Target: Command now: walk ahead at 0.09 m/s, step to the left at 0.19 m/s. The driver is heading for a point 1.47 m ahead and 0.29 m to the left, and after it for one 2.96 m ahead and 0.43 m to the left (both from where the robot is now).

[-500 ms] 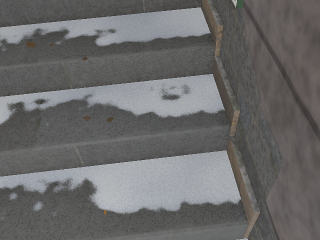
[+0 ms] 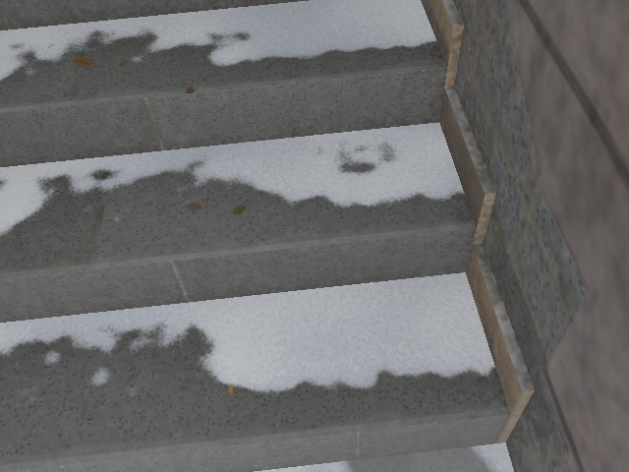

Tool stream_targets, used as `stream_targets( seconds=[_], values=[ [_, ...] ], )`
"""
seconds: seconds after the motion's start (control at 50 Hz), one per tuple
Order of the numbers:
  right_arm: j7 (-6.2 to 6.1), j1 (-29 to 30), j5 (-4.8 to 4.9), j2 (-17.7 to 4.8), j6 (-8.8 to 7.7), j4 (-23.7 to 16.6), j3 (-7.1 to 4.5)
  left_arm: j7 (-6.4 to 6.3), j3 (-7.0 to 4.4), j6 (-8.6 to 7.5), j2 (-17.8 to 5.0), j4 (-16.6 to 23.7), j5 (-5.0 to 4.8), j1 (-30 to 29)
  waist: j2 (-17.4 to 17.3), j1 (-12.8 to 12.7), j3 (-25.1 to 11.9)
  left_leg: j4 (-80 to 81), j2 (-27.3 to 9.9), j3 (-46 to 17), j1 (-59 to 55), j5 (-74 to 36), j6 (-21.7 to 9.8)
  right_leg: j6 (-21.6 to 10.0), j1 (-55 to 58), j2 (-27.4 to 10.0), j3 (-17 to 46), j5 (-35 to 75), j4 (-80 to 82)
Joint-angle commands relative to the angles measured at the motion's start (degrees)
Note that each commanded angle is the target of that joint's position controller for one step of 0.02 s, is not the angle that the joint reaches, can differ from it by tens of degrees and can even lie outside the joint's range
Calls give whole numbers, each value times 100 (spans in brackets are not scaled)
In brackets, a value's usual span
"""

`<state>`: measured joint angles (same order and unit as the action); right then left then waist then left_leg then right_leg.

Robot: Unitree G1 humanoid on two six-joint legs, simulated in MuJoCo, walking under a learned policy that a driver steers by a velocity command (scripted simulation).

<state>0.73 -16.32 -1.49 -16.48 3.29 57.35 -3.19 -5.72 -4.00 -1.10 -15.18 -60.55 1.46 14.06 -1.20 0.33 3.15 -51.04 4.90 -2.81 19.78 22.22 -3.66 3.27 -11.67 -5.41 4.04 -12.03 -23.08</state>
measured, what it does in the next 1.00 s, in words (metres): walks ahead: left foot, then right foot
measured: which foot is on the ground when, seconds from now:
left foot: up 0.00-0.12, down 0.14-0.50, up 0.52-0.94, down 0.96-1.00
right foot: down 0.00-0.12, up 0.14-0.48, down 0.50-0.96, up 0.98-1.00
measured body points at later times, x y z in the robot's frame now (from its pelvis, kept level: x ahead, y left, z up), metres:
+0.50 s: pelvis +0.11 +0.07 -0.02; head +0.12 +0.06 +0.43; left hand +0.26 +0.32 -0.12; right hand +0.10 -0.20 -0.16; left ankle -0.04 +0.17 -0.74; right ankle +0.19 -0.02 -0.75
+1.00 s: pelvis +0.27 +0.16 -0.02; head +0.28 +0.18 +0.43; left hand +0.27 +0.43 -0.17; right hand +0.37 -0.09 -0.14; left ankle +0.30 +0.27 -0.75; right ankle +0.19 +0.00 -0.71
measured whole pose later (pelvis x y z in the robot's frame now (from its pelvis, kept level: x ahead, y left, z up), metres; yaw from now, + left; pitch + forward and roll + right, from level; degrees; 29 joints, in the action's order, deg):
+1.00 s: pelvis +0.27 +0.16 -0.02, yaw +0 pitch +1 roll +1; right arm 0.7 -14.0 -1.9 -11.0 -6.4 51.6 -1.1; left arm -1.2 -2.5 -2.2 -16.0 -54.6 0.5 23.2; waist 3.5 0.7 -1.4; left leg -31.0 0.3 3.7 18.0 14.1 -1.8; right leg -1.5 -16.4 -5.3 1.7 -24.8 -49.9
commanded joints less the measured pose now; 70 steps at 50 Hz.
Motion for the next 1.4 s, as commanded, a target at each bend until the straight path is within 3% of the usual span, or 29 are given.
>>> stream_targets(
  seconds=[0.02, 0.04, 0.06, 0.08, 0.1, 0.12, 0.14, 0.16, 0.18, 0.22, 0.3, 0.38, 0.46, 0.5, 0.52, 0.56, 0.62, 0.72, 0.78, 0.9, 0.96, 0.98, 1.0, 1.04, 1.1, 1.26, 1.32, 1.36, 1.4],
  values=[
    [82, -467, -123, -35, -68, -185, 89, 75, -218, -6, -1004, 287, 78, -159, 1127, 89, -292, 56, -346, -34, -167, 270, -1, -1111, -401, -1130, 361, 1381, 686],
    [186, -189, -201, -58, 8, -380, 111, 91, -324, 93, -1258, 126, 78, 343, 1271, -116, -354, 273, -405, 111, -50, 525, 10, -1226, -245, -1235, 610, -277, 846],
    [-8, -1130, 212, 11, -93, -212, 31, 114, -223, 15, -1173, 243, -233, -198, 1791, 430, -610, 1756, -673, -42, -1416, 310, 233, -753, -769, -699, 223, -765, 1036],
    [-67, -1323, 321, -312, -204, -66, -69, 127, -253, 8, -1203, 383, -348, -437, 1852, 674, -499, 1676, 40, 990, -2204, 8, 395, -552, -1548, -313, -152, -2099, 692],
    [-89, -1585, 248, -253, -220, 35, -57, 28, -180, 39, -935, 648, -215, -951, 1211, 989, -2, 1906, -32, 855, -2604, -436, 450, -310, -2546, -63, -369, -2597, -153],
    [-185, -1837, 325, -381, -276, 154, -83, 49, 45, -27, -360, 845, -80, -1224, -405, 1175, 126, 3016, -425, 99, -2444, 148, 254, -86, -2923, 171, -665, -2529, -1999],
    [-334, -1309, 167, -418, -302, -181, 92, 134, 199, -194, 176, 994, 311, -863, -1871, 569, 173, 2581, -1016, -930, -2043, -1838, 159, 105, -3697, 342, -601, -2733, -4003],
    [-316, -1611, -41, -1341, -449, -116, -140, 294, 202, -414, 187, 962, -10, 112, -2593, 362, -486, 3906, -2287, -3747, -1700, -947, -947, 4, -3934, 261, -182, -2350, -5159],
    [-212, -1360, -54, -1263, -645, -221, -137, 388, 182, -538, -56, 880, -333, 287, -1104, 113, -131, 4378, -2738, -4742, -1503, 406, -1403, -61, -4203, -130, 152, -1691, -5883],
    [-194, -600, 158, -682, -676, -364, 9, 320, 37, -480, -641, 725, -153, 85, 284, 19, 463, 3827, -2103, -2824, -786, 449, -1047, -52, -3899, -416, 69, -816, -6007],
    [-292, -1006, 216, -279, -804, -244, 62, 362, 19, -615, -564, 944, -88, -339, -467, 163, 523, 4095, -1447, -1191, -1212, -2031, -935, 11, -3202, -182, -322, 40, -4329],
    [-409, -837, 152, -684, -802, -453, -50, 496, 239, -679, -182, 1294, -136, -1166, -548, 259, 302, 4090, -1390, -573, -1279, -3732, -878, -103, -1751, 317, -743, 1, -1863],
    [-311, -490, 151, -734, -743, -578, -109, 508, 18, -652, -753, 1079, -210, -71, -558, -320, -534, 2619, -1463, -471, -2446, -6520, -714, -606, -704, 691, -836, 328, -348],
    [-219, -96, 87, -493, -738, -807, 12, 482, -135, -576, -1103, 712, -63, 1480, 3, -917, -1316, 458, -871, -339, -1177, -4605, -328, -1115, 1445, -125, 334, 1073, 33],
    [-219, -755, 225, 209, -800, -880, 148, 557, -272, -602, -1616, 463, 144, 2168, 1705, -552, -1526, -1647, 332, -476, 737, 65, -4, -2249, 2552, -1699, 3318, 455, 761],
    [-236, -698, 427, -359, -821, -744, 56, 652, -131, -708, -930, 570, -94, 1206, 871, -185, -180, -2692, -116, -1199, 1920, 487, -184, -2046, 1262, -1765, 3041, -1600, 1381],
    [-248, -145, 179, -413, -755, -758, 1, 524, -45, -600, -651, 796, -27, 273, 190, 175, -16, -1876, -669, -794, 1512, -681, 18, -1453, 313, -1045, 1283, 106, 1517],
    [-148, 531, 112, 40, -760, -1023, 154, 402, -89, -564, -978, 571, -99, 807, 590, -15, -138, -523, -1031, -48, 1636, -1675, 528, -1621, -87, -875, 490, 327, 1708],
    [-127, 454, 287, 126, -789, -902, 214, 402, -83, -449, -1020, 579, -183, 840, 1258, 18, -284, 217, -846, 495, 542, -1794, 632, -1461, -617, -584, 11, -364, 1830],
    [-72, 281, 224, -25, -873, -858, 112, 440, -92, -230, -1176, 698, -322, 776, 1404, 349, 34, 1106, -740, 653, -194, -831, 161, -1164, -397, -964, 141, -396, 999],
    [42, -1562, -253, 17, -1019, -180, 57, 455, 131, -198, -353, 1046, -37, 610, -528, 816, -111, 3822, -842, 68, -2218, -999, 137, -919, -1486, 13, -674, 562, -2913],
    [-23, -1517, -98, -425, -1004, -274, 40, 463, 282, -226, 262, 1139, 93, 923, -1480, 291, 173, 3343, -2136, -1559, -2131, -3463, 444, -655, -2787, 324, -678, -1774, -4729],
    [8, -1972, -42, -1304, -952, -233, -203, 473, 215, -143, 105, 1080, -84, 1856, -2172, 176, -868, 3820, -2847, -3102, -2456, -2491, -602, -710, -3047, 640, -71, -1641, -5612],
    [85, -949, 95, -396, -869, -395, -56, 520, 145, -115, -138, 1255, 135, 581, -795, 188, 214, 4043, -2224, -2236, -1572, 639, -958, -724, -3960, 105, -292, -808, -6941],
    [-14, -1225, -28, 117, -848, -137, 181, 534, 283, 65, 416, 1655, 152, -44, -398, -22, 360, 3827, -1869, -1369, -1210, -914, -841, -767, -4883, 57, -596, -698, -8285],
    [-175, -1833, 190, 97, -1010, 497, 439, 348, 749, 201, 957, 2956, 57, -1774, -112, -270, 353, 4403, -1644, -548, -1082, -964, -611, -1097, -6287, 79, -926, -1235, -8175],
    [-395, -1904, 373, 171, -842, 541, 505, 434, 942, 195, 1028, 3132, -190, -2111, -18, -47, -14, 5437, -1451, -66, -413, -3974, -952, -1038, -3108, 391, -1832, -1426, -4749],
    [-319, -2111, 334, -554, -922, 407, 359, 417, 672, 173, 591, 2533, -188, -739, -714, -643, -1521, 3212, -1710, 270, -1729, -10236, -994, -1159, -1470, 1238, -2206, -1854, -4637],
    [-98, -1723, 499, -1005, -974, 170, -1, 314, 399, 28, 132, 1977, 41, 1055, -778, -1210, -2774, 611, -1569, 342, -1548, -9374, -526, -1451, 210, 668, -211, -1675, -3112]
  ],
)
